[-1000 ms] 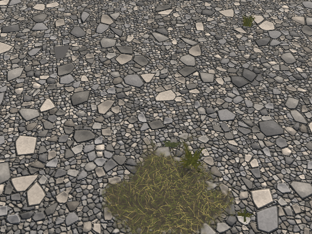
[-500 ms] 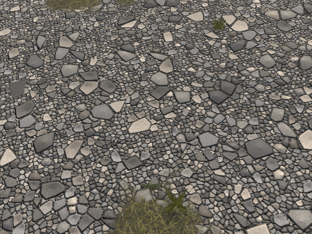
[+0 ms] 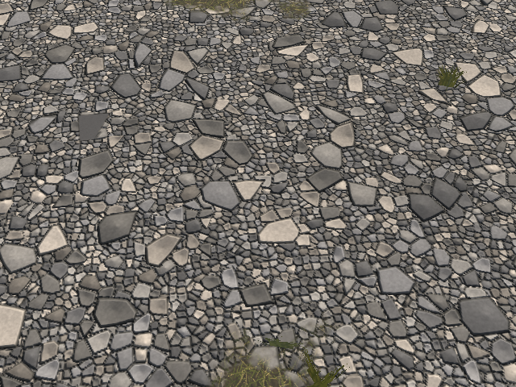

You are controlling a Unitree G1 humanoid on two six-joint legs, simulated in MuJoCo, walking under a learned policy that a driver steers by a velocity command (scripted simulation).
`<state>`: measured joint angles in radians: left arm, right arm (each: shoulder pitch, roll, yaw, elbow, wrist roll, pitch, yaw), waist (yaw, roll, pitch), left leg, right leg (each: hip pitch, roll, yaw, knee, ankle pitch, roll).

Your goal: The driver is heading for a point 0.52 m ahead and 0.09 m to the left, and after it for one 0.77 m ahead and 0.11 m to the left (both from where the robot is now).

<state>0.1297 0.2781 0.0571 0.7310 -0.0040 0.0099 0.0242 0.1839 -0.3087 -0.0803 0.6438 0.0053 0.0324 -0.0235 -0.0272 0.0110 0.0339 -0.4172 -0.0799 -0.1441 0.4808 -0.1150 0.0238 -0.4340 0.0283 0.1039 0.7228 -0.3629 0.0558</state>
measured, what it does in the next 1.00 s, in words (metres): walks ahead, turning left: right foot, then left foot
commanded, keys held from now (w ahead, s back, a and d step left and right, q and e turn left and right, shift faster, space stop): q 0.36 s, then w+q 0.28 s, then w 0.06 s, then w+e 0.30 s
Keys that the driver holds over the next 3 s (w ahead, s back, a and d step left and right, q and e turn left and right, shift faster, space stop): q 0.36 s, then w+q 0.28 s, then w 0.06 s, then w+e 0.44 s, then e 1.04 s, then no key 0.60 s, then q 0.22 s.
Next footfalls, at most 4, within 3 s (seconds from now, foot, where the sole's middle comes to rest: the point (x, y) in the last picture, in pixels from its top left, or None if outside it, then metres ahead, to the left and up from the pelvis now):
0.06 right None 0.07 -0.14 -0.77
0.52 left None -0.01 0.11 -0.77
0.98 right None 0.39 0.05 -0.77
1.44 left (153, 337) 0.57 0.29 -0.77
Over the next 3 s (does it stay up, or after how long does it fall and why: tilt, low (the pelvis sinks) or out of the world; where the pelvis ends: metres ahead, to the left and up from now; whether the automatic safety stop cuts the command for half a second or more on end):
stays up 0.46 0.14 -0.01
